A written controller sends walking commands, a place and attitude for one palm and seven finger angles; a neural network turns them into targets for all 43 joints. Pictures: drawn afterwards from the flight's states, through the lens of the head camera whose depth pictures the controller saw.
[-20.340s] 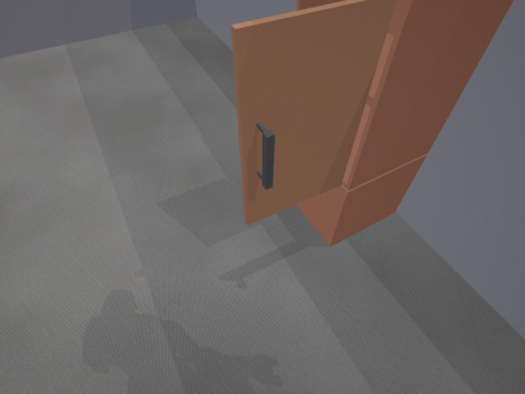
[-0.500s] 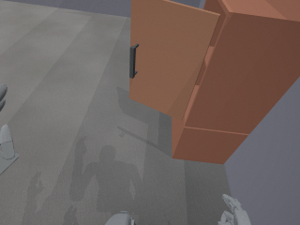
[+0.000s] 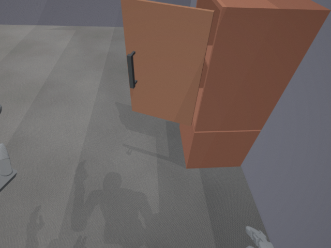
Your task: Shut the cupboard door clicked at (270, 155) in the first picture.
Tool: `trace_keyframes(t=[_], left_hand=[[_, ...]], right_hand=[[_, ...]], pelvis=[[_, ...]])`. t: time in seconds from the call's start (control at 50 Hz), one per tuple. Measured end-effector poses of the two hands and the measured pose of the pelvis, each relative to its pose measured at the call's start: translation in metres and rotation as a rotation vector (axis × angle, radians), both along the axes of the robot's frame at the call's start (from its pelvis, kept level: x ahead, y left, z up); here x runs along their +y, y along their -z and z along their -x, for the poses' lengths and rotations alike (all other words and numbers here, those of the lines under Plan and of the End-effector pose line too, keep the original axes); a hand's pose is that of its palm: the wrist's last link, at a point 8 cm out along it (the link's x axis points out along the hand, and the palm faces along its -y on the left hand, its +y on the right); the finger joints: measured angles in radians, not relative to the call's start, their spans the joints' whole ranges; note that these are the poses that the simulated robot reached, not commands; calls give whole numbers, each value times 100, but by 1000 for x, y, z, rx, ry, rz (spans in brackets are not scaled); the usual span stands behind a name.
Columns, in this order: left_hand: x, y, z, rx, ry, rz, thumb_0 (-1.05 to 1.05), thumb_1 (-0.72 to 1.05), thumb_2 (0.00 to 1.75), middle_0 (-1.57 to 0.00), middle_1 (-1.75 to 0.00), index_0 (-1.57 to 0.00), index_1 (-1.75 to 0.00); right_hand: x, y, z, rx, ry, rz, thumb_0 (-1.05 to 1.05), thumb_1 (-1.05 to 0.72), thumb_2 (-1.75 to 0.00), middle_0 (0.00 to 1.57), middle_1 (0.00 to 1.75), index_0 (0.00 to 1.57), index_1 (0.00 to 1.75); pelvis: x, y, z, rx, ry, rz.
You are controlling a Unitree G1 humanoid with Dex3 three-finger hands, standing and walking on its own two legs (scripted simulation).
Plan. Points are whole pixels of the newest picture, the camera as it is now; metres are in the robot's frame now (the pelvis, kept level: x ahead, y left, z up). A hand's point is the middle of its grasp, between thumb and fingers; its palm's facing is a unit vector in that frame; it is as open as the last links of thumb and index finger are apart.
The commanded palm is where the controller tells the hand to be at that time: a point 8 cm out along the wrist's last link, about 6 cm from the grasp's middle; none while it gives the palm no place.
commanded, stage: stop stepping back and stand still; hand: left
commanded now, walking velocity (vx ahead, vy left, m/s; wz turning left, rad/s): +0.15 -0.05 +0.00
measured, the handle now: (132, 70) +0.88 +0.21 -0.04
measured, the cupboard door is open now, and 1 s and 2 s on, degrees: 67 67 67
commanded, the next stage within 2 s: let the arm hang, fingers relaxed in 0.80 s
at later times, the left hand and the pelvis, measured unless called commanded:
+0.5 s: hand (36, 155) +0.24 +0.27 +0.16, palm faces +0.41 -0.75 -0.51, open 7.4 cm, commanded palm +0.19 +0.30 +0.18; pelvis +0.05 +0.00 +0.01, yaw +0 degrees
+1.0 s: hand (64, 176) +0.26 +0.26 +0.05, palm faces +0.23 -0.84 -0.48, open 7.4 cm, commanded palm none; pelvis +0.05 +0.00 +0.00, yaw +2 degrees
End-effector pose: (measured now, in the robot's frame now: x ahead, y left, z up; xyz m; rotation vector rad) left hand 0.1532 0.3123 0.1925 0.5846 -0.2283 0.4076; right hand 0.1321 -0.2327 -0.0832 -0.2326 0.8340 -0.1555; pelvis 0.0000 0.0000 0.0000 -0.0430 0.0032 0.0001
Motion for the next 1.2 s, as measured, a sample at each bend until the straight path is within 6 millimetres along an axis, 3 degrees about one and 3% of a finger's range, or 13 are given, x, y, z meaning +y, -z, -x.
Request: trace_keyframes(t=[0.16,0.3,0.38,0.56,0.74,0.9,0.92,0.96,1.0,1.04,1.12,1.18,1.2], left_hand=[[11,26,-23,-113,-29,150,1,89,90,-21,-30,-21,-31],[-1,-9,-42,-64,67,-9,2,89,90,-21,-30,-21,-31],[-7,-11,-44,17,61,-61,1,89,90,-21,-30,-21,-31],[-17,22,-53,100,-62,81,1,89,90,-21,-30,-22,-31],[-32,7,-72,1,7,48,2,89,90,-22,-31,-22,-31],[-23,9,-66,36,-9,37,1,89,90,-21,-31,-22,-31],[-21,17,-67,63,-4,43,1,89,90,-21,-30,-22,-31],[-16,58,-74,229,-6,98,1,90,90,-21,-30,-21,-30],[-14,117,-74,462,-35,200,0,90,90,-20,-30,-21,-30],[-22,180,-61,705,-66,310,0,90,90,-20,-30,-20,-30],[-63,282,-3,1111,-89,507,1,91,90,-20,-30,-20,-30],[-96,323,51,1312,-118,648,1,93,90,-20,-30,-20,-30],[-94,328,63,1318,-170,680,-1,97,90,-21,-30,-21,-30]], right_hand=[[-6,1,-5,-1,34,93,1,-91,-90,20,30,20,30],[25,-14,-26,-62,-7,-6,1,-91,-90,20,30,20,30],[31,-8,-39,-62,-26,-57,1,-91,-90,20,30,20,30],[2,4,-68,-11,-23,-35,1,-91,-90,21,30,21,30],[-25,-17,-94,-104,17,10,1,-91,-90,20,30,20,30],[-22,-17,-88,-92,19,10,1,-91,-90,20,30,20,30],[-20,-14,-87,-90,-1,-4,1,-91,-90,20,30,20,30],[-19,-2,-85,-60,-69,-20,0,-91,-90,20,30,20,30],[-18,13,-80,-9,-101,-26,0,-91,-90,20,30,20,30],[-16,25,-70,45,-103,-32,0,-91,-90,20,30,20,30],[-9,36,-34,173,-77,-32,0,-91,-90,20,30,20,30],[-4,40,3,301,-53,-24,0,-91,-90,20,30,20,30],[-3,40,15,348,-49,-21,0,-91,-90,20,30,20,30]], pelvis=[[17,12,-18,-34,-16,-39],[11,-6,-23,9,-5,-31],[5,-8,-32,30,-10,-31],[-9,-5,-56,30,-11,-39],[-18,-3,-65,25,-16,-43],[-14,-5,-64,27,-13,-41],[-13,-5,-62,27,-20,-39],[-7,-2,-56,30,-32,-38],[-3,1,-50,30,-42,-37],[0,3,-45,26,-47,-39],[0,4,-39,8,-52,-47],[-2,2,-37,-6,-55,-44],[-3,0,-36,-8,-59,-40]])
